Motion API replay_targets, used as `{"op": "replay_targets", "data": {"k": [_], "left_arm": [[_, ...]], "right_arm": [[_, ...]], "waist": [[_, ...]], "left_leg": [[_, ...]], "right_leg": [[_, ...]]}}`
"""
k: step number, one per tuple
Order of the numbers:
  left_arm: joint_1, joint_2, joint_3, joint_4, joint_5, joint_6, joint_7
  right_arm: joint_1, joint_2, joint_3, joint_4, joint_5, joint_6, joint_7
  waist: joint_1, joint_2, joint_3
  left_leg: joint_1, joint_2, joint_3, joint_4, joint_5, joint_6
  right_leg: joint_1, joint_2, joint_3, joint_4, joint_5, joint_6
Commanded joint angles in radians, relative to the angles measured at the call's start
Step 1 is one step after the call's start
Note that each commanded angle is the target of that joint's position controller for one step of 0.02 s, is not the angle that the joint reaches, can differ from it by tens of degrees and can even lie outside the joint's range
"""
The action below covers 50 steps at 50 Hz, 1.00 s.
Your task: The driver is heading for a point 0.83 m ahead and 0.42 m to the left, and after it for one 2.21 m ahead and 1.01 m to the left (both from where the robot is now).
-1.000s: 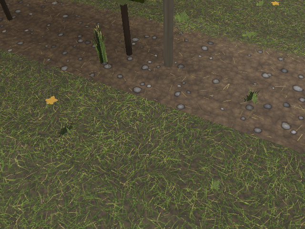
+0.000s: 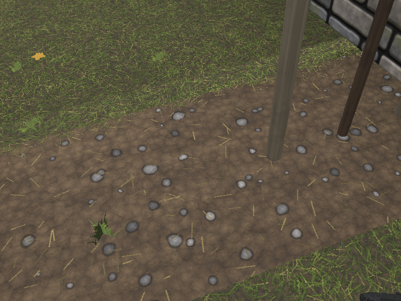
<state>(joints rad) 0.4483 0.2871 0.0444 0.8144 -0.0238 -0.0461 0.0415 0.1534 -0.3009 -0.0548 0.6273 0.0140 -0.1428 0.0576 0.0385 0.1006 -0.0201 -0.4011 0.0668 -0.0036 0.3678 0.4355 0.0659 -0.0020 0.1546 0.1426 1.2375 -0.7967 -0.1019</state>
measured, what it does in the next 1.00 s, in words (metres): goes down, turning left: right foot, then left foot 0.19 m lower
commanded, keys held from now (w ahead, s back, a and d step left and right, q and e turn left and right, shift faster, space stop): w+q+shift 0.32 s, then q+shift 0.62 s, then e+shift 0.06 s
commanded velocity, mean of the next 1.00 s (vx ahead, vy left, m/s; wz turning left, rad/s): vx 0.54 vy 0.00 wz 0.78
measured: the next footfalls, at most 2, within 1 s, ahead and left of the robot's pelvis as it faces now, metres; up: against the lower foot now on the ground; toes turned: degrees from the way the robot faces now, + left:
right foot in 0.34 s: +0.53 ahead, -0.02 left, +0.00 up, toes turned +24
left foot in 0.82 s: +0.69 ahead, +0.37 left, -0.19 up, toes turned +43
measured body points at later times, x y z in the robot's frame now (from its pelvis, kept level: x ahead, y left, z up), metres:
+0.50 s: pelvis +0.42 +0.09 -0.05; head +0.43 +0.11 +0.39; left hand +0.48 +0.40 -0.14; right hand +0.59 -0.14 -0.17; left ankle +0.29 +0.15 -0.66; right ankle +0.49 -0.04 -0.78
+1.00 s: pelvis +0.66 +0.27 -0.24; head +0.70 +0.34 +0.20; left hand +0.60 +0.56 -0.36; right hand +0.93 +0.17 -0.37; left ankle +0.66 +0.34 -0.97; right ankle +0.82 +0.16 -0.84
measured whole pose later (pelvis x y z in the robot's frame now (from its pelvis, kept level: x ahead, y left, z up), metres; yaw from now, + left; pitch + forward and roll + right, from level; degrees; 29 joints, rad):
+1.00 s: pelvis +0.66 +0.27 -0.24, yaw +52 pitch +4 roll +0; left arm 0.09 0.23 0.01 0.64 0.01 -0.04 0.05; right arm 0.22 -0.26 -0.05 0.74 -0.01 0.04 0.00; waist -0.02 -0.03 0.12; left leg -0.44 -0.19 -0.07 0.58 -0.19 0.13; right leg -0.76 -0.03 0.18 1.43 -0.38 0.14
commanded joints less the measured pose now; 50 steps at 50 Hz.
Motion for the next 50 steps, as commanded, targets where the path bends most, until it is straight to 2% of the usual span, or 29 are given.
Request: {"op": "replay_targets", "data": {"k": [1, 2, 3, 4, 5, 6, 8, 10, 13, 15, 16, 18, 19, 20, 22, 26, 29, 31, 34, 36, 38, 40, 41, 42, 43, 45, 46, 47, 50], "left_arm": [[-0.264, -0.076, -0.027, -0.117, 0.063, -0.058, -0.044], [-0.023, -0.118, -0.047, -0.135, 0.013, -0.09, -0.05], [-0.087, -0.004, -0.046, -0.152, 0.007, -0.11, -0.06], [-0.139, 0.021, -0.047, -0.188, -0.044, -0.132, -0.064], [-0.301, 0.107, -0.017, -0.197, -0.034, -0.136, -0.048], [-0.382, 0.094, -0.013, -0.215, -0.025, -0.109, -0.033], [-0.387, 0.052, -0.028, -0.208, 0.028, -0.092, -0.016], [-0.458, 0.03, -0.037, -0.226, 0.049, -0.097, -0.025], [-0.569, 0.003, -0.028, -0.294, 0.034, -0.099, -0.038], [-0.543, 0.007, -0.004, -0.31, 0.023, -0.106, -0.036], [-0.455, 0.043, 0.019, -0.295, 0.018, -0.108, -0.037], [0.054, 0.138, 0.073, -0.174, 0.019, -0.11, -0.04], [0.038, 0.18, 0.062, -0.176, 0.023, -0.105, -0.059], [-0.02, 0.114, 0.055, -0.185, 0.003, -0.1, -0.073], [-0.186, 0.001, 0.042, -0.197, -0.015, -0.085, -0.083], [-0.297, 0.014, 0.041, -0.137, -0.021, -0.085, -0.064], [-0.334, 0.157, 0.085, -0.098, 0.002, -0.062, -0.052], [-0.201, 0.084, 0.062, -0.066, -0.025, -0.09, -0.009], [-0.223, 0.107, 0.063, -0.085, 0.022, -0.053, 0.035], [-0.213, 0.107, 0.056, -0.104, 0.003, -0.044, 0.018], [-0.197, 0.118, 0.054, -0.131, -0.039, -0.032, -0.01], [-0.206, 0.137, 0.054, -0.121, -0.035, -0.019, -0.021], [-0.176, 0.092, 0.047, -0.092, -0.027, -0.027, -0.02], [-0.079, 0.004, 0.024, -0.134, 0.05, -0.032, -0.018], [-0.031, 0.03, 0.005, -0.211, 0.056, -0.052, -0.026], [-0.148, 0.158, 0.014, -0.273, 0.002, -0.065, -0.01], [-0.199, 0.177, 0.027, -0.255, -0.011, -0.035, 0.017], [-0.198, 0.189, 0.037, -0.234, 0.007, -0.003, 0.029], [-0.18, 0.137, 0.037, -0.196, 0.051, 0.022, 0.025]], "right_arm": [[0.71, -0.051, -0.015, 0.267, -0.031, 0.025, 0.022], [0.624, -0.04, -0.011, 0.25, -0.055, 0.028, 0.02], [0.581, -0.041, -0.029, 0.202, -0.042, 0.051, 0.0], [0.497, -0.177, -0.076, 0.193, -0.027, 0.063, -0.017], [0.393, -0.118, -0.053, 0.128, -0.03, 0.038, -0.02], [0.287, -0.095, -0.036, 0.117, -0.046, 0.023, -0.032], [0.221, -0.051, -0.012, 0.122, -0.028, 0.017, -0.06], [0.268, -0.043, -0.012, 0.156, -0.009, 0.021, -0.08], [0.388, -0.052, -0.018, 0.195, 0.035, 0.035, -0.073], [0.416, -0.013, -0.01, 0.221, 0.028, 0.057, -0.069], [0.397, -0.018, -0.012, 0.222, 0.024, 0.065, -0.068], [0.179, -0.055, -0.021, 0.124, -0.018, 0.084, -0.067], [0.441, 0.112, 0.015, 0.131, -0.002, 0.102, -0.068], [0.491, 0.088, 0.027, 0.125, 0.032, 0.118, -0.073], [0.257, -0.022, -0.021, 0.061, 0.019, 0.145, -0.088], [0.143, 0.014, -0.025, -0.052, 0.0, 0.179, -0.065], [0.213, 0.002, -0.026, -0.033, -0.044, 0.172, -0.034], [-0.017, -0.061, -0.046, -0.08, 0.009, 0.173, -0.011], [-0.085, -0.037, -0.042, -0.105, 0.017, 0.161, 0.055], [-0.032, -0.061, -0.056, -0.073, 0.039, 0.177, 0.064], [0.06, -0.102, -0.076, -0.02, 0.022, 0.205, 0.049], [0.324, -0.155, -0.112, 0.097, -0.014, 0.204, 0.024], [0.441, -0.172, -0.109, 0.151, -0.036, 0.176, -0.002], [0.414, -0.295, -0.101, 0.135, -0.067, 0.141, -0.004], [0.346, -0.34, -0.119, 0.074, -0.042, 0.127, -0.007], [0.118, -0.328, -0.104, -0.028, -0.041, 0.143, -0.024], [0.005, -0.275, -0.086, -0.056, -0.036, 0.152, -0.038], [-0.047, -0.212, -0.066, -0.052, -0.013, 0.155, -0.056], [0.012, -0.155, -0.04, 0.002, -0.017, 0.144, -0.095]], "waist": [[-0.259, 0.284, -0.017], [-0.085, 0.463, -0.095], [-0.134, 0.266, -0.156], [-0.113, 0.145, -0.187], [-0.095, -0.126, -0.122], [-0.023, -0.187, 0.039], [0.031, -0.168, 0.138], [-0.016, -0.045, 0.138], [-0.088, -0.059, 0.11], [-0.065, -0.043, 0.039], [-0.01, -0.032, -0.004], [0.277, -0.013, -0.247], [0.092, -0.373, -0.404], [0.064, -0.498, -0.357], [0.045, -0.18, 0.005], [-0.055, -0.187, 0.123], [-0.094, -0.131, -0.074], [0.017, -0.127, 0.047], [0.004, -0.125, 0.057], [-0.04, -0.115, 0.045], [-0.098, -0.071, 0.024], [-0.224, -0.039, -0.038], [-0.278, 0.059, 0.012], [-0.156, 0.178, -0.033], [-0.112, 0.251, -0.24], [-0.062, -0.033, -0.442], [-0.003, -0.158, -0.323], [0.038, -0.165, -0.196], [0.014, -0.171, -0.222]], "left_leg": [[0.748, 0.082, -0.033, 0.254, 0.219, 0.063], [0.911, 0.06, -0.252, 0.371, 0.281, 0.126], [0.98, 0.125, -0.381, 0.237, -0.028, 0.214], [0.895, 0.269, -0.775, 0.01, -0.729, 0.36], [0.666, 0.305, -0.961, -0.103, -0.991, 0.326], [0.318, 0.269, -0.935, -0.074, -0.835, 0.337], [0.0, 0.136, -0.691, -0.105, -0.704, 0.291], [-0.129, 0.009, -0.478, -0.122, -0.546, 0.237], [-0.086, -0.012, -0.46, -0.148, -0.449, 0.196], [0.013, -0.03, -0.451, -0.062, -0.361, 0.157], [0.053, -0.059, -0.414, 0.036, -0.228, 0.131], [-0.065, -0.153, -0.314, 0.631, -0.053, 0.002], [-0.181, -0.257, -0.291, 1.041, -0.993, -0.065], [-0.36, -0.176, -0.227, 1.197, -1.029, -0.075], [-0.468, -0.09, -0.16, 1.159, -0.9, -0.069], [-0.37, 0.048, -0.1, 0.773, -0.866, -0.029], [-0.136, 0.005, 0.013, 0.813, -0.435, -0.03], [-0.525, 0.046, -0.091, 0.638, -0.284, -0.025], [-0.03, -0.041, 0.012, 0.251, 0.196, -0.037], [0.128, -0.059, 0.047, 0.27, 0.208, -0.05], [0.213, -0.07, 0.076, 0.187, 0.191, -0.062], [0.404, -0.04, 0.065, -0.063, 0.282, 0.025], [0.595, 0.018, -0.039, -0.151, 0.351, 0.126], [0.859, 0.077, -0.106, 0.262, 0.87, 0.129], [0.995, 0.191, -0.389, 0.351, 0.937, 0.294], [0.815, 0.333, -0.687, 0.12, 0.085, 0.391], [0.527, 0.321, -0.739, 0.021, -0.111, 0.364], [0.317, 0.286, -0.68, 0.017, -0.034, 0.339], [0.144, 0.179, -0.44, 0.116, 0.103, 0.256]], "right_leg": [[-0.74, 0.018, -0.07, 0.985, -0.04, 0.008], [-0.992, -0.011, 0.047, 0.943, -0.002, 0.018], [-1.132, -0.105, -0.008, 0.73, 0.108, 0.035], [-1.198, -0.124, -0.026, 0.633, 0.253, 0.051], [-1.104, -0.198, 0.049, 0.392, 0.448, 0.015], [-0.99, -0.217, 0.075, 0.234, 0.527, 0.057], [-0.776, -0.263, 0.075, -0.124, 0.542, 0.127], [-0.534, -0.209, -0.015, -0.398, 0.764, 0.137], [-0.332, -0.109, -0.099, -0.603, 0.886, 0.125], [-0.197, -0.08, -0.082, -0.673, 0.937, 0.107], [-0.105, -0.063, -0.086, -0.686, 0.874, 0.09], [0.363, -0.168, 0.018, -0.6, 0.873, 0.053], [0.508, -0.533, 0.461, -0.67, 0.908, -0.173], [0.468, -0.612, 0.673, -0.775, 0.836, -0.251], [0.096, -0.506, 0.381, -0.789, 0.965, -0.18], [-0.22, -0.443, 0.074, -0.902, 0.986, -0.101], [-0.222, -0.453, -0.081, -0.775, 1.19, -0.117], [-0.001, -0.438, -0.12, -0.743, 0.781, -0.019], [-0.366, -0.313, -0.327, -0.65, 0.446, 0.077], [-0.437, -0.32, -0.365, -0.519, 0.398, 0.097], [-0.371, -0.325, -0.386, -0.287, 0.506, 0.125], [-0.314, -0.285, -0.399, 0.188, 0.604, 0.172], [-0.534, -0.175, -0.381, 0.604, 0.033, 0.19], [-0.905, -0.161, -0.259, 0.838, -0.185, 0.182], [-1.06, -0.157, -0.075, 0.843, -0.057, 0.199], [-1.055, -0.185, 0.074, 0.645, 0.29, 0.166], [-0.982, -0.2, 0.057, 0.432, 0.41, 0.187], [-0.886, -0.208, 0.067, 0.297, 0.441, 0.231], [-0.649, -0.245, 0.037, -0.024, 0.563, 0.268]]}}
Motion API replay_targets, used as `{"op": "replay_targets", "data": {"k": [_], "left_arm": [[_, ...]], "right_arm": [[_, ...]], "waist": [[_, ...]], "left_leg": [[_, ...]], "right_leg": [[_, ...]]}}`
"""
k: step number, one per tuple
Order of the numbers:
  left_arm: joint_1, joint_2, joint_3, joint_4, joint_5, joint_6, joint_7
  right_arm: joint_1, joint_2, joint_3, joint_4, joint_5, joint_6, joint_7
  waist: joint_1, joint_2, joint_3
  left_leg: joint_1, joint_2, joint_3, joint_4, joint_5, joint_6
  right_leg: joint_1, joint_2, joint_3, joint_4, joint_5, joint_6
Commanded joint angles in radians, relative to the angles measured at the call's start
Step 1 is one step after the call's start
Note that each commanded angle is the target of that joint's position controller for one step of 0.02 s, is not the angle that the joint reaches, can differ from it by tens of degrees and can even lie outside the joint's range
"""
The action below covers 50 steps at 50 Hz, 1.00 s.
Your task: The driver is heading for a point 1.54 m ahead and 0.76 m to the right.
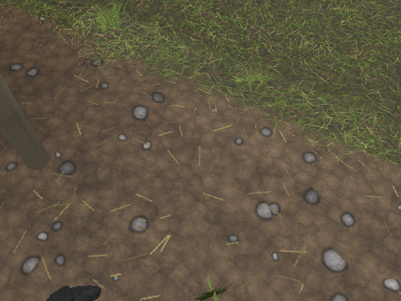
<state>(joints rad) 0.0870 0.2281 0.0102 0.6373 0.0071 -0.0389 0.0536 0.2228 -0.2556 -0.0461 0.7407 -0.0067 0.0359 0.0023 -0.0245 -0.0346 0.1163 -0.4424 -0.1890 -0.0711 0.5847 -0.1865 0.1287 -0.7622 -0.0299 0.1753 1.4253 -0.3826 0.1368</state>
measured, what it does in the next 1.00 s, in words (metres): walks ahead, turning right: right foot, then left foot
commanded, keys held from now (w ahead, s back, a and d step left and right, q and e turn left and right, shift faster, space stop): e+shift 0.78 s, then w+e+shift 0.22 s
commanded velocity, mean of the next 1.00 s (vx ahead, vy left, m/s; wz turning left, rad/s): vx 0.09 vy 0.00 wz -0.63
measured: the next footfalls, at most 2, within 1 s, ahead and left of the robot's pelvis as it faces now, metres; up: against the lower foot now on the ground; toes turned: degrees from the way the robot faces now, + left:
right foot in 0.22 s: +0.17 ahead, -0.20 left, +0.00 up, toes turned +0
left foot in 0.64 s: +0.25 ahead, +0.00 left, +0.00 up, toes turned -34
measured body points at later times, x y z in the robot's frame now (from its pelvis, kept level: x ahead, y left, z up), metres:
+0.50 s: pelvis +0.11 -0.09 +0.02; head +0.17 -0.11 +0.46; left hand +0.31 +0.17 -0.07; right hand +0.23 -0.40 -0.09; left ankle +0.15 +0.05 -0.67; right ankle +0.13 -0.20 -0.72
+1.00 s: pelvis +0.18 -0.11 +0.03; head +0.20 -0.12 +0.48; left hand +0.49 -0.02 -0.06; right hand +0.04 -0.39 -0.08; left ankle +0.22 +0.02 -0.72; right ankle +0.09 -0.25 -0.64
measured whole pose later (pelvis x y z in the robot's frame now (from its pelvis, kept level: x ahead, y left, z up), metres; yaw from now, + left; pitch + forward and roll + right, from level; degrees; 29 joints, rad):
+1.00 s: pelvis +0.18 -0.11 +0.03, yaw -44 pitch +4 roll +0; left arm 0.23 0.34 0.09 0.59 -0.03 0.04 -0.01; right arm 0.26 -0.29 -0.08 0.74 0.00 -0.04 -0.03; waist -0.05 -0.02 -0.02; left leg -0.11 0.06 0.15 0.30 -0.25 -0.01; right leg -0.63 -0.10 0.02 1.05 -0.25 0.06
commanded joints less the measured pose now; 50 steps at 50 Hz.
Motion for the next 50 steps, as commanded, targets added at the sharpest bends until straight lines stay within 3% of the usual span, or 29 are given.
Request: {"op": "replay_targets", "data": {"k": [1, 2, 4, 7, 9, 11, 13, 14, 15, 16, 17, 18, 20, 21, 23, 26, 29, 31, 32, 33, 34, 35, 36, 38, 39, 41, 43, 46, 50], "left_arm": [[0.141, 0.139, 0.055, -0.027, 0.018, 0.013, 0.006], [0.11, 0.087, 0.04, -0.03, 0.014, 0.015, -0.001], [0.128, 0.036, 0.029, 0.004, 0.0, 0.022, -0.021], [0.056, 0.094, 0.055, -0.028, -0.011, 0.028, -0.024], [0.01, 0.146, 0.076, -0.067, -0.013, 0.025, -0.028], [0.01, 0.138, 0.077, -0.085, -0.019, 0.02, -0.047], [0.025, 0.167, 0.091, -0.093, -0.019, 0.02, -0.066], [0.064, 0.175, 0.101, -0.091, -0.021, 0.026, -0.072], [0.125, 0.186, 0.109, -0.081, -0.024, 0.034, -0.071], [0.199, 0.239, 0.124, -0.074, -0.017, 0.034, -0.07], [0.292, 0.248, 0.125, -0.057, -0.003, 0.03, -0.068], [0.294, 0.255, 0.125, -0.055, 0.003, 0.024, -0.062], [0.146, 0.243, 0.129, -0.088, -0.027, 0.038, -0.039], [0.109, 0.234, 0.127, -0.098, -0.04, 0.054, -0.028], [0.11, 0.248, 0.136, -0.098, -0.036, 0.082, -0.017], [0.093, 0.267, 0.146, -0.107, -0.032, 0.095, -0.005], [0.08, 0.273, 0.15, -0.115, -0.03, 0.098, -0.001], [0.052, 0.262, 0.143, -0.122, -0.038, 0.096, -0.004], [0.074, 0.231, 0.132, -0.117, -0.04, 0.094, -0.006], [0.122, 0.167, 0.112, -0.121, -0.039, 0.091, -0.014], [0.16, 0.207, 0.123, -0.124, -0.047, 0.078, -0.018], [0.17, 0.282, 0.142, -0.107, -0.041, 0.074, -0.022], [0.18, 0.303, 0.151, -0.084, -0.038, 0.08, -0.023], [0.194, 0.259, 0.14, -0.07, -0.029, 0.096, -0.025], [0.178, 0.235, 0.13, -0.08, -0.036, 0.098, -0.032], [0.112, 0.21, 0.112, -0.116, -0.046, 0.093, -0.043], [0.063, 0.212, 0.106, -0.14, -0.042, 0.081, -0.053], [0.028, 0.2, 0.099, -0.154, -0.035, 0.064, -0.064], [0.004, 0.169, 0.088, -0.164, -0.034, 0.051, -0.072]], "right_arm": [[-0.022, -0.174, -0.038, -0.081, 0.008, -0.038, -0.054], [0.006, -0.128, -0.023, -0.05, 0.009, -0.037, -0.065], [0.029, -0.06, 0.002, -0.003, -0.001, -0.041, -0.064], [-0.016, -0.072, -0.003, -0.002, -0.021, -0.06, -0.035], [-0.008, -0.123, -0.027, -0.005, -0.011, -0.054, -0.034], [0.037, -0.136, -0.041, 0.0, 0.006, -0.038, -0.042], [0.093, -0.143, -0.056, -0.011, 0.0, -0.031, -0.054], [0.066, -0.137, -0.059, -0.026, -0.007, -0.027, -0.059], [-0.027, -0.109, -0.056, -0.054, -0.012, -0.02, -0.06], [-0.099, -0.088, -0.054, -0.093, -0.013, -0.017, -0.054], [-0.166, -0.065, -0.045, -0.127, -0.021, -0.012, -0.042], [-0.125, -0.06, -0.043, -0.118, -0.012, -0.016, -0.032], [-0.14, -0.075, -0.045, -0.101, 0.001, -0.02, -0.042], [-0.163, -0.079, -0.047, -0.101, 0.001, -0.023, -0.048], [-0.185, -0.072, -0.047, -0.098, 0.011, -0.027, -0.031], [-0.182, -0.077, -0.047, -0.081, 0.021, -0.036, -0.01], [-0.165, -0.11, -0.056, -0.074, 0.023, -0.046, -0.003], [-0.106, -0.135, -0.07, -0.053, 0.021, -0.053, -0.006], [-0.074, -0.168, -0.084, -0.045, 0.015, -0.052, -0.012], [-0.065, -0.242, -0.095, -0.053, -0.012, -0.043, -0.018], [-0.097, -0.227, -0.089, -0.066, -0.052, -0.043, -0.017], [-0.158, -0.176, -0.074, -0.097, -0.051, -0.048, -0.019], [-0.21, -0.134, -0.061, -0.112, -0.037, -0.047, -0.026], [-0.22, -0.117, -0.051, -0.117, -0.01, -0.039, -0.043], [-0.2, -0.122, -0.05, -0.112, -0.01, -0.036, -0.047], [-0.084, -0.165, -0.065, -0.089, -0.009, -0.039, -0.05], [-0.013, -0.192, -0.073, -0.075, 0.001, -0.052, -0.046], [0.024, -0.211, -0.081, -0.064, 0.004, -0.078, -0.036], [0.047, -0.222, -0.086, -0.04, 0.004, -0.099, -0.027]], "waist": [[0.056, -0.01, -0.38], [0.036, 0.03, -0.387], [0.03, 0.074, -0.358], [0.02, 0.132, -0.209], [0.0, 0.144, -0.137], [-0.014, 0.137, -0.112], [-0.036, 0.043, -0.154], [-0.021, 0.005, -0.191], [0.024, -0.017, -0.211], [0.057, -0.178, -0.222], [0.111, -0.257, -0.273], [0.094, -0.19, -0.317], [0.047, -0.066, -0.249], [0.036, -0.052, -0.248], [0.034, -0.084, -0.259], [0.035, -0.122, -0.264], [0.03, -0.159, -0.246], [-0.005, -0.15, -0.233], [-0.006, -0.095, -0.243], [0.025, 0.139, -0.27], [0.052, 0.273, -0.251], [0.067, 0.23, -0.204], [0.075, 0.187, -0.171], [0.064, 0.145, -0.146], [0.052, 0.14, -0.133], [-0.012, 0.172, -0.163], [-0.052, 0.189, -0.167], [-0.068, 0.172, -0.135], [-0.06, 0.158, -0.095]], "left_leg": [[0.195, 0.392, -0.301, -0.082, 0.732, 0.151], [0.206, 0.362, -0.242, -0.083, 0.725, 0.109], [0.146, 0.328, -0.153, -0.114, 0.633, 0.056], [0.096, 0.34, -0.14, -0.171, 0.517, 0.041], [0.2, 0.363, -0.161, -0.131, 0.492, 0.058], [0.306, 0.393, -0.192, -0.083, 0.486, 0.075], [0.305, 0.341, -0.144, -0.02, 0.396, 0.03], [0.268, 0.289, -0.079, 0.037, 0.32, -0.009], [0.19, 0.217, 0.005, 0.138, 0.216, -0.064], [-0.005, 0.08, 0.084, 0.336, -0.087, -0.148], [-0.222, 0.015, 0.005, 0.554, -0.513, -0.178], [-0.285, 0.048, -0.086, 0.667, -0.522, -0.177], [-0.307, 0.095, -0.091, 0.554, -0.359, -0.183], [-0.259, 0.107, -0.08, 0.417, -0.311, -0.191], [-0.134, 0.071, -0.054, 0.283, -0.251, -0.208], [-0.01, 0.057, -0.063, 0.119, -0.17, -0.204], [0.098, 0.069, -0.077, -0.016, -0.122, -0.192], [0.245, 0.101, -0.066, -0.179, -0.011, -0.177], [0.374, 0.185, -0.104, -0.236, 0.029, -0.146], [0.492, 0.402, -0.337, -0.282, -0.018, -0.025], [0.388, 0.542, -0.507, -0.336, 0.002, 0.085], [0.329, 0.549, -0.458, -0.335, 0.035, 0.116], [0.295, 0.484, -0.335, -0.319, 0.028, 0.084], [0.298, 0.422, -0.2, -0.293, 0.095, 0.053], [0.304, 0.413, -0.144, -0.292, 0.158, 0.056], [0.402, 0.441, -0.137, -0.351, -0.057, 0.052], [0.474, 0.479, -0.164, -0.398, -0.254, 0.044], [0.515, 0.512, -0.131, -0.441, -0.331, 0.029], [0.51, 0.535, -0.011, -0.466, -0.274, 0.012]], "right_leg": [[0.163, -0.066, -0.006, -0.329, 0.242, 0.021], [0.212, -0.068, -0.016, -0.42, 0.317, 0.011], [0.368, -0.062, -0.036, -0.549, 0.419, -0.021], [0.407, -0.029, -0.075, -0.635, 0.297, -0.065], [0.296, -0.003, -0.1, -0.673, 0.165, -0.09], [0.226, -0.002, -0.103, -0.74, 0.183, -0.121], [0.297, -0.01, -0.053, -0.756, 0.535, -0.165], [0.35, -0.014, 0.001, -0.759, 0.64, -0.194], [0.413, -0.046, 0.111, -0.835, 0.686, -0.248], [0.555, -0.157, 0.339, -0.933, 0.82, -0.372], [0.747, -0.255, 0.553, -1.015, 0.826, -0.474], [0.811, -0.25, 0.546, -1.009, 0.704, -0.461], [0.739, -0.149, 0.37, -0.992, 0.633, -0.355], [0.702, -0.107, 0.326, -0.996, 0.584, -0.318], [0.635, -0.059, 0.327, -1.018, 0.489, -0.301], [0.571, -0.041, 0.353, -1.054, 0.352, -0.289], [0.515, -0.029, 0.415, -1.071, 0.247, -0.284], [0.437, 0.008, 0.424, -1.039, 0.178, -0.254], [0.341, 0.056, 0.39, -0.968, 0.033, -0.217], [0.181, 0.16, 0.228, -0.756, -0.2, -0.166], [0.144, 0.184, 0.108, -0.511, -0.212, -0.128], [0.137, 0.117, 0.067, -0.382, -0.156, -0.1], [0.138, 0.09, 0.039, -0.332, -0.091, -0.086], [0.101, 0.068, -0.005, -0.217, 0.002, -0.063], [0.08, 0.048, -0.042, -0.217, 0.026, -0.053], [-0.005, -0.003, -0.105, -0.266, 0.083, -0.048], [-0.071, -0.042, -0.122, -0.293, 0.085, -0.051], [-0.125, -0.074, -0.126, -0.346, 0.105, -0.068], [-0.111, -0.103, -0.139, -0.415, 0.159, -0.088]]}}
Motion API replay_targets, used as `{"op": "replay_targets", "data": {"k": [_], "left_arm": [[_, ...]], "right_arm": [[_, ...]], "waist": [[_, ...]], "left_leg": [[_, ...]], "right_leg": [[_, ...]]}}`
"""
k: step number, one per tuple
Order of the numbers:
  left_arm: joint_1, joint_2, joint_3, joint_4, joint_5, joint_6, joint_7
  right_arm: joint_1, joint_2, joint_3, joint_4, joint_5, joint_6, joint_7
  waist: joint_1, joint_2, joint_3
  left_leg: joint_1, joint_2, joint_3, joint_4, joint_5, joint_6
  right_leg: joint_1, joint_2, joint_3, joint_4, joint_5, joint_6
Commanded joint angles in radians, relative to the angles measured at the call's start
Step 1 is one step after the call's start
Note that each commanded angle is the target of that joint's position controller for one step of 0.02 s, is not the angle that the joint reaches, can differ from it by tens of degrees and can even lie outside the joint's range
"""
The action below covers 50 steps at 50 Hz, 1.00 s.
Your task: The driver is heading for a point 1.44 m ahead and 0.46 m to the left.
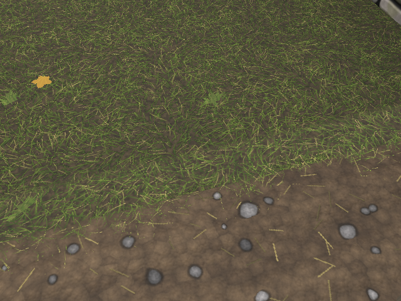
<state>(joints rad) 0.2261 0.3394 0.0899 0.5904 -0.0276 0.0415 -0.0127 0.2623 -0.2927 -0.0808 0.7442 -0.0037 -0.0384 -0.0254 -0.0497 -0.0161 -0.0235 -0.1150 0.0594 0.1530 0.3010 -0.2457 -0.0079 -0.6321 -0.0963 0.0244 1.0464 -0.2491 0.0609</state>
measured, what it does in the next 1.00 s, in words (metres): walks ahead, turning left: right foot, then left foot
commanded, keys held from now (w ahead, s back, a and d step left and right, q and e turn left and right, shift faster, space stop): w+shift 0.12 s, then w+q+shift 0.88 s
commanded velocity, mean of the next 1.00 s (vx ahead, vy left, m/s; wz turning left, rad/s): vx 0.90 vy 0.00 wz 0.42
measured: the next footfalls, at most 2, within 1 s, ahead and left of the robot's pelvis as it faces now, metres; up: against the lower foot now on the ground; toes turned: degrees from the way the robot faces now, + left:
right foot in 0.20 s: +0.19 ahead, -0.23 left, +0.00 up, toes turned -11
left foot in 0.66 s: +0.63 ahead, -0.11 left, +0.00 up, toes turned +11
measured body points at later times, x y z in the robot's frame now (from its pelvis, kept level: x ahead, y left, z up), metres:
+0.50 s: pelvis +0.30 -0.15 -0.02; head +0.32 -0.16 +0.43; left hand +0.29 +0.12 -0.14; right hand +0.46 -0.42 -0.13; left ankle +0.46 +0.00 -0.66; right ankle +0.15 -0.22 -0.75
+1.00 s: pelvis +0.73 -0.15 -0.02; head +0.75 -0.12 +0.43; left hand +0.91 +0.16 -0.04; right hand +0.86 -0.39 -0.13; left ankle +0.59 -0.12 -0.75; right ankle +1.00 -0.24 -0.70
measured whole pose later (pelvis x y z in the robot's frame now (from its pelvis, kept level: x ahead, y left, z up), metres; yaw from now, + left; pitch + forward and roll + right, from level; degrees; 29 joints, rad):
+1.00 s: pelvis +0.73 -0.15 -0.02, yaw +28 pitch +2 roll -1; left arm -0.04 0.24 0.02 0.51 -0.02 -0.13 0.01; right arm 0.42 -0.23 -0.05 0.74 0.05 -0.06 -0.02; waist -0.13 -0.02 0.03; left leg -0.06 -0.16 -0.28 0.49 -0.41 0.12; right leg -0.62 -0.04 0.20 0.56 0.02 0.09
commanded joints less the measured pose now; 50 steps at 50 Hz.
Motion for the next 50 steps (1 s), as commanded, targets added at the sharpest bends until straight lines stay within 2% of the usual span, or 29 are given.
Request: {"op": "replay_targets", "data": {"k": [1, 7, 8, 9, 10, 11, 12, 13, 14, 16, 18, 19, 22, 25, 27, 29, 31, 32, 33, 34, 35, 36, 37, 38, 39, 42, 44, 46, 50], "left_arm": [[-0.154, 0.038, -0.001, -0.123, 0.003, -0.035, -0.007], [-0.173, 0.015, -0.026, -0.121, -0.004, -0.06, -0.03], [-0.153, 0.024, -0.024, -0.114, -0.004, -0.065, -0.034], [-0.048, 0.044, -0.011, -0.08, -0.005, -0.072, -0.034], [0.153, 0.111, 0.03, -0.007, -0.007, -0.075, -0.027], [0.385, 0.206, 0.062, 0.05, -0.002, -0.073, -0.009], [0.394, 0.309, 0.061, 0.022, 0.019, -0.09, 0.003], [0.348, 0.2, 0.035, -0.003, 0.027, -0.119, -0.007], [0.316, 0.145, 0.013, 0.021, 0.02, -0.131, -0.017], [0.171, 0.068, -0.01, 0.037, 0.025, -0.135, -0.023], [0.082, -0.009, -0.029, 0.036, 0.05, -0.156, -0.02], [0.078, -0.016, -0.027, 0.049, 0.048, -0.166, -0.016], [0.105, 0.015, -0.009, 0.088, 0.039, -0.173, 0.009], [0.121, 0.0, -0.017, 0.117, 0.048, -0.17, 0.035], [0.138, 0.051, -0.012, 0.144, 0.039, -0.164, 0.055], [0.167, 0.123, 0.001, 0.147, 0.049, -0.148, 0.079], [0.107, 0.213, 0.028, 0.121, 0.029, -0.126, 0.098], [0.014, 0.223, 0.032, 0.094, 0.025, -0.128, 0.09], [-0.139, 0.176, 0.022, 0.065, 0.001, -0.141, 0.064], [-0.213, -0.068, -0.043, 0.028, 0.023, -0.177, 0.028], [0.035, -0.163, -0.081, -0.023, 0.02, -0.209, 0.01], [0.005, -0.067, -0.078, -0.065, 0.0, -0.238, -0.007], [-0.052, 0.006, -0.058, -0.081, -0.019, -0.248, -0.011], [-0.038, 0.014, -0.047, -0.061, -0.006, -0.235, 0.002], [-0.021, 0.013, -0.048, -0.047, 0.014, -0.217, 0.012], [-0.089, 0.057, -0.036, -0.056, 0.039, -0.178, 0.041], [-0.242, -0.011, -0.058, -0.118, 0.061, -0.178, 0.04], [-0.32, -0.055, -0.064, -0.147, 0.044, -0.182, 0.028], [-0.329, 0.011, -0.02, -0.152, -0.017, -0.191, 0.018]], "right_arm": [[0.024, -0.184, -0.051, -0.032, 0.004, -0.028, 0.005], [0.052, -0.212, -0.051, 0.015, 0.026, -0.031, 0.033], [0.053, -0.226, -0.049, 0.026, 0.034, -0.025, 0.036], [0.025, -0.236, -0.043, 0.032, 0.042, -0.019, 0.035], [0.035, -0.205, -0.022, 0.04, 0.034, -0.024, 0.037], [-0.002, -0.132, 0.009, 0.012, 0.004, -0.042, 0.04], [0.032, -0.038, 0.033, -0.044, 0.026, -0.075, 0.042], [-0.041, -0.149, 0.005, -0.042, 0.09, -0.096, 0.04], [-0.069, -0.15, -0.001, -0.061, 0.099, -0.097, 0.04], [-0.034, -0.123, 0.003, -0.045, 0.048, -0.075, 0.039], [0.047, -0.1, -0.003, -0.007, 0.059, -0.034, 0.059], [0.046, -0.084, -0.001, 0.001, 0.06, -0.016, 0.066], [-0.029, -0.025, 0.019, -0.025, 0.061, -0.005, 0.062], [-0.124, -0.04, 0.02, -0.059, 0.058, -0.016, 0.077], [-0.175, -0.019, 0.025, -0.089, 0.05, -0.032, 0.097], [-0.15, -0.054, 0.01, -0.11, 0.064, -0.031, 0.112], [0.03, -0.129, -0.022, -0.087, 0.062, 0.008, 0.105], [0.267, -0.203, -0.058, -0.029, 0.053, 0.037, 0.09], [0.528, -0.237, -0.078, 0.05, 0.052, 0.049, 0.067], [0.495, -0.187, -0.054, 0.097, 0.028, 0.051, 0.061], [0.283, -0.147, -0.009, 0.016, 0.006, 0.007, 0.074], [0.246, -0.098, -0.012, -0.045, 0.002, -0.01, 0.073], [0.204, -0.09, -0.012, -0.063, 0.002, -0.032, 0.075], [0.096, -0.094, -0.011, -0.097, 0.012, -0.053, 0.079], [0.032, -0.128, -0.017, -0.12, 0.013, -0.064, 0.076], [0.025, -0.103, -0.011, -0.122, 0.021, -0.069, 0.041], [0.061, -0.078, -0.005, -0.1, 0.039, -0.058, 0.014], [0.091, -0.111, -0.017, -0.076, 0.055, -0.041, 0.002], [0.145, -0.083, -0.019, -0.044, 0.061, -0.022, -0.002]], "waist": [[-0.039, 0.13, 0.058], [0.0, 0.119, 0.135], [0.028, 0.119, 0.149], [0.111, 0.105, 0.122], [0.221, 0.047, 0.008], [0.33, -0.132, -0.089], [0.248, -0.415, -0.242], [0.281, -0.168, -0.207], [0.239, -0.132, -0.082], [0.127, -0.143, 0.031], [0.053, -0.176, 0.055], [0.047, -0.119, 0.067], [0.046, -0.035, 0.142], [0.055, -0.025, 0.198], [0.043, -0.018, 0.187], [0.01, -0.086, 0.101], [-0.115, -0.144, 0.026], [-0.239, -0.139, -0.055], [-0.37, -0.046, -0.101], [-0.275, 0.355, 0.05], [-0.007, 0.358, -0.066], [-0.023, 0.215, -0.128], [0.024, -0.009, -0.007], [0.091, -0.144, 0.054], [0.129, -0.143, 0.094], [0.108, -0.103, 0.145], [0.039, -0.028, 0.16], [-0.024, 0.051, 0.121], [-0.037, 0.114, 0.044]], "left_leg": [[0.168, 0.29, -0.212, -0.184, -0.192, 0.15], [0.06, 0.294, -0.057, -0.194, -0.114, 0.145], [0.019, 0.299, -0.045, -0.169, -0.068, 0.154], [-0.063, 0.274, 0.001, -0.042, 0.133, 0.15], [-0.18, 0.215, 0.055, 0.232, 0.439, 0.135], [-0.471, 0.14, 0.044, 0.674, 0.166, 0.077], [-0.726, -0.036, -0.18, 1.049, -0.368, 0.059], [-0.82, -0.057, -0.341, 1.154, -0.268, 0.068], [-0.885, -0.017, -0.324, 1.147, -0.159, 0.079], [-0.806, 0.079, -0.292, 1.038, 0.037, 0.064], [-0.685, 0.1, -0.289, 1.012, 0.135, 0.05], [-0.683, 0.093, -0.284, 1.006, 0.157, 0.044], [-0.718, 0.052, -0.256, 0.888, 0.278, 0.048], [-0.684, -0.005, -0.147, 0.676, 0.393, 0.08], [-0.575, -0.058, -0.043, 0.525, 0.396, 0.107], [-0.419, -0.124, 0.057, 0.485, 0.376, 0.131], [-0.198, -0.163, 0.069, 0.51, 0.241, 0.166], [0.05, -0.146, 0.004, 0.518, 0.193, 0.213], [0.324, -0.062, -0.13, 0.337, 0.333, 0.283], [0.368, -0.08, -0.225, 0.347, 0.404, 0.301], [0.379, 0.021, -0.653, 0.301, 0.126, 0.434], [0.353, 0.134, -0.931, 0.045, -0.278, 0.503], [0.205, 0.155, -1.014, -0.104, -0.443, 0.463], [0.036, 0.137, -0.985, -0.112, -0.461, 0.411], [-0.111, 0.096, -0.951, -0.113, -0.406, 0.411], [-0.316, -0.013, -0.713, -0.128, -0.169, 0.38], [-0.395, -0.092, -0.582, -0.1, -0.024, 0.337], [-0.417, -0.144, -0.523, -0.061, -0.022, 0.274], [-0.183, -0.09, -0.626, 0.078, -0.06, 0.219]], "right_leg": [[-0.224, -0.04, 0.013, -0.063, 0.028, -0.023], [0.009, -0.011, -0.049, -0.268, -0.102, -0.105], [0.1, 0.017, -0.08, -0.323, -0.145, -0.125], [0.301, 0.076, -0.136, -0.411, -0.112, -0.148], [0.631, 0.14, -0.162, -0.432, -0.051, -0.175], [0.947, 0.015, 0.054, -0.437, -0.092, -0.201], [1.035, -0.233, 0.609, -0.673, -0.501, -0.28], [0.968, -0.302, 0.716, -0.793, -0.566, -0.271], [0.879, -0.302, 0.573, -0.787, -0.48, -0.256], [0.664, -0.226, 0.326, -0.793, -0.251, -0.219], [0.542, -0.159, 0.132, -0.813, 0.009, -0.18], [0.538, -0.149, 0.056, -0.832, 0.136, -0.165], [0.541, -0.111, -0.109, -0.908, 0.337, -0.098], [0.564, -0.07, -0.239, -0.942, 0.506, -0.042], [0.575, -0.068, -0.286, -0.898, 0.791, 0.005], [0.661, -0.093, -0.302, -0.767, 1.231, 0.012], [0.681, -0.147, -0.29, -0.525, 1.555, -0.009], [0.587, -0.153, -0.257, -0.276, 1.577, -0.025], [0.401, -0.035, -0.241, 0.185, 1.074, -0.027], [0.032, 0.225, -0.168, 0.709, -0.281, -0.033], [-0.205, 0.193, 0.088, 0.815, -0.396, -0.075], [-0.248, 0.188, 0.156, 0.729, -0.319, -0.118], [-0.242, 0.149, 0.152, 0.567, -0.217, -0.14], [-0.169, 0.086, 0.159, 0.436, -0.134, -0.133], [-0.103, 0.07, 0.168, 0.37, -0.107, -0.099], [0.011, 0.016, 0.13, 0.107, -0.012, -0.01], [0.107, 0.041, 0.078, -0.153, 0.154, 0.019], [0.251, 0.108, 0.026, -0.39, 0.292, 0.026], [0.326, 0.132, 0.093, -0.565, 0.297, 0.042]]}}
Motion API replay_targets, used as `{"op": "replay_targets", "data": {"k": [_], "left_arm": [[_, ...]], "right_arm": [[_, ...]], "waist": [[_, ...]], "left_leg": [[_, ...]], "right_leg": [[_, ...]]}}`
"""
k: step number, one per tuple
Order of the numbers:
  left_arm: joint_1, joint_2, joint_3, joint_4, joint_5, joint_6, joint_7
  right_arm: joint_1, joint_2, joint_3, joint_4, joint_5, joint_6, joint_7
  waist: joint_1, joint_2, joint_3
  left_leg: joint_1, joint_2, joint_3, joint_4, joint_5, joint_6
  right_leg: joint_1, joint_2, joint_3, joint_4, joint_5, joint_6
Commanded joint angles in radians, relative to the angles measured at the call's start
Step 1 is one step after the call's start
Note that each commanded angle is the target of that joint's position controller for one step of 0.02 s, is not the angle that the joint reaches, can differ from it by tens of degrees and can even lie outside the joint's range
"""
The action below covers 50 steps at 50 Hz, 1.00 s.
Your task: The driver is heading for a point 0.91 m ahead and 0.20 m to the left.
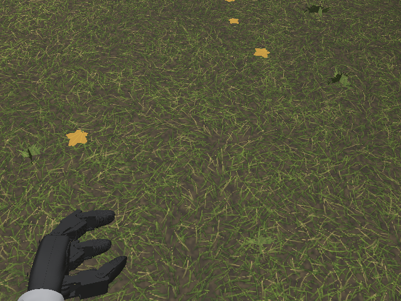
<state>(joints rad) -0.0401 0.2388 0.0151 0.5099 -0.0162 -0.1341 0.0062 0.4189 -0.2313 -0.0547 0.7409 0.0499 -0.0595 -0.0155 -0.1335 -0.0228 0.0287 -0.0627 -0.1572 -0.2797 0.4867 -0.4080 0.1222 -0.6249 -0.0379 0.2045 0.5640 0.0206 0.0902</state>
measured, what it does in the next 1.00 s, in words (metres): walks ahead, turning left: right foot, then left foot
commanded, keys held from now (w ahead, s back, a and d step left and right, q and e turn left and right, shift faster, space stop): w+q+shift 0.62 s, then w+shift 0.26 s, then shift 0.12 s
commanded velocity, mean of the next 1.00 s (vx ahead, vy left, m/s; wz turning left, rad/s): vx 0.97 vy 0.00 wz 0.80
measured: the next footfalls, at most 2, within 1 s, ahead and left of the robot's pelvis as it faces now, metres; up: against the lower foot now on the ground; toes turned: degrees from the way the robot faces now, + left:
right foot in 0.06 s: +0.26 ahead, -0.19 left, +0.00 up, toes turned +14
left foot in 0.54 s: +0.57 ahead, +0.18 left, +0.00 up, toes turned +37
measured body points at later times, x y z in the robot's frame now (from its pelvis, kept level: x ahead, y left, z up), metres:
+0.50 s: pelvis +0.39 +0.01 -0.03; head +0.41 +0.05 +0.42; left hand +0.22 +0.24 -0.17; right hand +0.73 -0.04 -0.06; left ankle +0.53 +0.19 -0.70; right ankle +0.23 -0.20 -0.73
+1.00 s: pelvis +0.77 +0.26 -0.02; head +0.79 +0.30 +0.42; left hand +0.81 +0.60 -0.07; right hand +0.96 +0.05 -0.14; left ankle +0.54 +0.16 -0.72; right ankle +1.00 +0.32 -0.73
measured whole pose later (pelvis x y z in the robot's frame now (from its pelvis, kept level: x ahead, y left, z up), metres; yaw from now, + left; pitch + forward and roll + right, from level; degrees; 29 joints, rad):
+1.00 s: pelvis +0.77 +0.26 -0.02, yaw +48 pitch +1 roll +0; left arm -0.01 0.27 0.01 0.57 0.01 -0.14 -0.04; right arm 0.46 -0.26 -0.04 0.81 0.01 -0.05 -0.01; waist -0.11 -0.03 0.05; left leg 0.14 -0.10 -0.18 0.47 -0.54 0.10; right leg -0.55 -0.01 0.00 0.45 0.15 -0.04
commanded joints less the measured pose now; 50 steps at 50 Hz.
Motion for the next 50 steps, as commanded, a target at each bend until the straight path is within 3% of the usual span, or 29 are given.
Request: {"op": "replay_targets", "data": {"k": [1, 3, 4, 5, 6, 7, 8, 9, 11, 13, 16, 20, 23, 25, 26, 27, 28, 29, 30, 31, 32, 35, 38, 41, 44, 46, 48, 49, 50], "left_arm": [[-0.005, 0.125, 0.071, -0.054, -0.036, -0.021, 0.0], [0.355, 0.213, 0.116, 0.015, -0.035, -0.026, 0.004], [0.543, 0.277, 0.123, 0.049, -0.013, -0.014, 0.007], [0.506, 0.324, 0.129, 0.051, 0.018, -0.012, -0.015], [0.408, 0.206, 0.109, 0.012, 0.019, 0.001, -0.008], [0.386, 0.164, 0.098, 0.022, 0.018, 0.017, 0.002], [0.369, 0.156, 0.092, 0.052, 0.031, 0.02, 0.001], [0.353, 0.14, 0.085, 0.078, 0.036, 0.019, 0.0], [0.311, 0.098, 0.073, 0.115, 0.02, 0.009, -0.007], [0.327, 0.097, 0.071, 0.164, 0.006, 0.008, -0.011], [0.308, 0.146, 0.077, 0.187, 0.022, 0.008, -0.003], [0.37, 0.21, 0.081, 0.227, 0.027, 0.014, 0.004], [0.41, 0.278, 0.089, 0.249, 0.028, 0.024, 0.01], [0.404, 0.338, 0.103, 0.246, 0.023, 0.047, 0.021], [0.361, 0.348, 0.107, 0.224, 0.019, 0.054, 0.021], [0.293, 0.325, 0.102, 0.188, 0.006, 0.046, 0.021], [0.262, 0.145, 0.053, 0.153, 0.03, 0.011, 0.016], [0.42, 0.113, 0.021, 0.063, -0.006, -0.04, -0.002], [0.265, 0.214, 0.033, 0.051, -0.019, -0.066, -0.006], [0.199, 0.203, 0.033, 0.026, -0.037, -0.067, -0.002], [0.22, 0.182, 0.028, 0.058, -0.018, -0.056, 0.007], [0.301, 0.173, 0.037, 0.107, 0.016, -0.002, -0.002], [0.145, 0.108, 0.009, 0.045, 0.04, 0.012, -0.003], [0.008, 0.065, -0.007, 0.014, 0.038, -0.002, -0.02], [-0.088, 0.11, 0.012, -0.02, 0.003, -0.009, -0.029], [-0.11, 0.126, 0.023, -0.03, 0.013, -0.018, -0.043], [0.004, 0.161, 0.049, -0.006, 0.027, -0.025, -0.045], [0.142, 0.185, 0.065, 0.022, 0.024, -0.023, -0.04], [0.345, 0.208, 0.068, 0.062, 0.031, -0.017, -0.032]], "right_arm": [[-0.03, -0.133, -0.048, -0.047, 0.004, 0.012, -0.019], [-0.111, -0.127, -0.038, -0.095, -0.036, 0.011, 0.001], [-0.061, 0.004, 0.0, -0.132, -0.056, 0.005, 0.011], [0.077, -0.021, 0.016, -0.172, 0.037, -0.01, 0.014], [0.014, -0.106, 0.004, -0.136, 0.046, 0.002, 0.003], [-0.091, -0.146, -0.005, -0.152, 0.011, 0.009, 0.007], [-0.169, -0.135, -0.006, -0.168, -0.018, 0.012, 0.009], [-0.216, -0.129, -0.011, -0.192, -0.029, 0.015, 0.015], [-0.225, -0.107, -0.01, -0.208, -0.004, 0.037, 0.028], [-0.249, -0.083, 0.001, -0.229, -0.006, 0.051, 0.036], [-0.286, -0.095, 0.007, -0.244, -0.011, 0.045, 0.048], [-0.438, -0.107, 0.014, -0.272, -0.016, 0.027, 0.078], [-0.482, -0.131, 0.002, -0.285, -0.01, 0.014, 0.096], [-0.336, -0.196, -0.034, -0.264, 0.002, 0.023, 0.092], [-0.136, -0.257, -0.067, -0.213, 0.004, 0.035, 0.086], [0.137, -0.321, -0.108, -0.131, 0.002, 0.048, 0.072], [0.143, -0.365, -0.114, -0.095, 0.004, 0.061, 0.05], [0.033, -0.37, -0.085, -0.172, -0.037, 0.026, 0.056], [0.055, -0.279, -0.08, -0.184, -0.04, 0.01, 0.054], [0.032, -0.263, -0.074, -0.161, -0.047, -0.011, 0.058], [-0.045, -0.227, -0.061, -0.159, -0.046, -0.03, 0.059], [-0.163, -0.152, -0.03, -0.153, -0.049, -0.032, 0.041], [-0.105, -0.137, -0.019, -0.103, -0.039, -0.033, 0.013], [-0.05, -0.151, -0.02, -0.064, -0.033, -0.036, 0.005], [0.025, -0.171, -0.024, -0.014, -0.018, -0.041, 0.015], [0.073, -0.152, -0.021, 0.032, -0.024, -0.017, 0.006], [0.077, -0.177, -0.026, 0.051, -0.043, 0.005, -0.005], [0.034, -0.208, -0.032, 0.044, -0.053, 0.013, -0.004], [-0.04, -0.209, -0.031, 0.011, -0.065, 0.016, -0.001]], "waist": [[0.094, 0.149, -0.028], [0.295, 0.141, -0.272], [0.295, -0.119, -0.427], [0.2, -0.539, -0.458], [0.237, -0.336, -0.284], [0.254, -0.186, -0.157], [0.235, -0.038, -0.092], [0.213, -0.006, -0.032], [0.174, -0.054, 0.0], [0.156, -0.062, 0.038], [0.139, -0.034, 0.084], [0.192, 0.029, 0.148], [0.175, -0.023, 0.108], [0.058, -0.127, 0.003], [-0.049, -0.152, -0.094], [-0.177, -0.079, -0.181], [-0.093, 0.297, -0.133], [0.068, 0.382, -0.431], [-0.019, 0.156, -0.394], [0.038, 0.031, -0.18], [0.102, -0.097, -0.114], [0.196, -0.028, 0.013], [0.136, 0.009, 0.096], [0.055, 0.032, 0.098], [0.002, 0.062, 0.114], [-0.003, 0.071, 0.12], [0.067, 0.127, 0.021], [0.161, 0.149, -0.076], [0.272, 0.151, -0.209]], "left_leg": [[-0.178, 0.14, -0.199, -0.026, 0.228, 0.067], [-0.264, 0.109, -0.118, 0.394, 0.408, -0.011], [-0.509, 0.032, -0.019, 0.743, -0.113, -0.035], [-0.796, 0.08, 0.056, 0.983, -0.136, -0.059], [-0.876, 0.158, 0.093, 1.057, -0.007, -0.079], [-0.869, 0.178, 0.142, 1.052, 0.058, -0.086], [-0.817, 0.214, 0.157, 1.013, 0.083, -0.074], [-0.785, 0.249, 0.151, 0.956, 0.104, -0.067], [-0.741, 0.288, 0.156, 0.9, 0.086, -0.06], [-0.789, 0.318, 0.168, 0.868, 0.12, -0.062], [-0.818, 0.322, 0.183, 0.76, 0.271, -0.083], [-0.767, 0.288, 0.3, 0.484, 0.455, -0.055], [-0.55, 0.171, 0.445, 0.327, 0.431, -0.007], [-0.37, 0.092, 0.484, 0.333, 0.299, 0.031], [-0.124, 0.068, 0.47, 0.326, 0.257, 0.067], [0.265, 0.097, 0.361, 0.188, 0.357, 0.125], [0.448, 0.213, 0.102, 0.152, 0.483, 0.178], [0.651, 0.421, -0.552, -0.069, -0.044, 0.42], [0.568, 0.415, -0.622, -0.211, -0.255, 0.341], [0.367, 0.399, -0.561, -0.266, -0.202, 0.296], [0.192, 0.372, -0.458, -0.253, -0.094, 0.255], [-0.145, 0.262, -0.198, -0.275, 0.103, 0.219], [-0.311, 0.198, -0.02, -0.304, 0.272, 0.188], [-0.388, 0.165, 0.063, -0.317, 0.251, 0.137], [-0.202, 0.232, 0.021, -0.305, 0.248, 0.125], [-0.008, 0.26, 0.014, -0.222, 0.461, 0.091], [0.122, 0.276, 0.007, -0.059, 0.884, 0.046], [0.138, 0.26, 0.03, 0.107, 1.069, 0.007], [-0.004, 0.227, 0.047, 0.356, 1.005, -0.038]], "right_leg": [[0.36, 0.068, -0.077, -0.103, -0.019, -0.014], [0.783, -0.019, -0.065, 0.012, -0.145, -0.077], [1.102, -0.22, 0.266, -0.032, -0.471, -0.151], [1.169, -0.417, 0.85, -0.271, -0.936, -0.288], [1.045, -0.371, 0.774, -0.311, -1.044, -0.265], [0.909, -0.323, 0.556, -0.296, -0.824, -0.232], [0.777, -0.283, 0.41, -0.286, -0.597, -0.221], [0.677, -0.251, 0.288, -0.288, -0.451, -0.222], [0.574, -0.219, 0.128, -0.319, -0.321, -0.213], [0.561, -0.217, 0.023, -0.346, -0.236, -0.21], [0.532, -0.212, -0.135, -0.398, -0.109, -0.207], [0.581, -0.18, -0.319, -0.449, 0.018, -0.164], [0.648, -0.17, -0.417, -0.36, 0.648, -0.122], [0.713, -0.204, -0.431, -0.107, 1.128, -0.122], [0.632, -0.217, -0.417, 0.124, 1.215, -0.137], [0.388, -0.161, -0.408, 0.474, 0.949, -0.117], [0.058, 0.084, -0.382, 0.967, -0.414, -0.08], [-0.219, 0.121, -0.078, 1.147, -0.577, -0.089], [-0.241, 0.056, -0.017, 1.038, -0.453, -0.126], [-0.252, 0.038, -0.043, 0.925, -0.415, -0.13], [-0.165, -0.023, -0.038, 0.822, -0.368, -0.124], [-0.004, -0.088, -0.07, 0.648, -0.305, -0.069], [0.015, -0.096, -0.153, 0.422, -0.115, -0.025], [0.179, -0.039, -0.21, 0.134, 0.233, -0.03], [0.138, -0.016, -0.191, -0.024, 0.241, -0.054], [0.07, 0.008, -0.2, -0.116, 0.21, -0.089], [0.166, 0.074, -0.239, -0.103, 0.115, -0.127], [0.307, 0.084, -0.253, -0.108, 0.142, -0.156], [0.593, -0.016, -0.19, -0.048, 0.32, -0.194]]}}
